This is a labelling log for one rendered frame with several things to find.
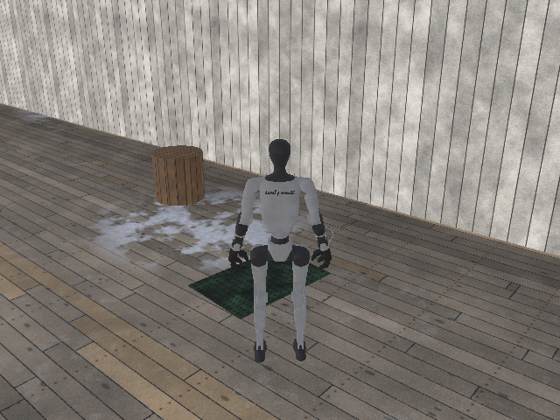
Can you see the humanoid robot torso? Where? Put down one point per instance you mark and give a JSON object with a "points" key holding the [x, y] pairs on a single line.
{"points": [[279, 206]]}

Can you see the humanoid robot head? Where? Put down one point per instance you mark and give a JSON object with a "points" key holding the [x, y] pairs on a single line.
{"points": [[279, 152]]}

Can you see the robot right forearm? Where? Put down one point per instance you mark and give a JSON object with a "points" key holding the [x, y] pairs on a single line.
{"points": [[320, 234]]}

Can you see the robot left upper arm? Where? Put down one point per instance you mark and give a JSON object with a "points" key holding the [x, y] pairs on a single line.
{"points": [[248, 199]]}

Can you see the robot left forearm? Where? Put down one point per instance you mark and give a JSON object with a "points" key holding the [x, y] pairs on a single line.
{"points": [[239, 234]]}

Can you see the robot right upper arm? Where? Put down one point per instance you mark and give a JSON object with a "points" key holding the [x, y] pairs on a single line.
{"points": [[311, 199]]}

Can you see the robot left hand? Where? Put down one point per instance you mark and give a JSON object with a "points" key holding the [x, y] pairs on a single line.
{"points": [[234, 259]]}

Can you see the robot right hand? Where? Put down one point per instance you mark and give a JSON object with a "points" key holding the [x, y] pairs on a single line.
{"points": [[326, 255]]}

